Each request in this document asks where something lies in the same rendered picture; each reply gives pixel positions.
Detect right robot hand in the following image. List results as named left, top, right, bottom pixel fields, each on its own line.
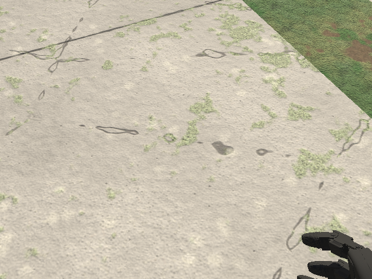
left=297, top=230, right=372, bottom=279

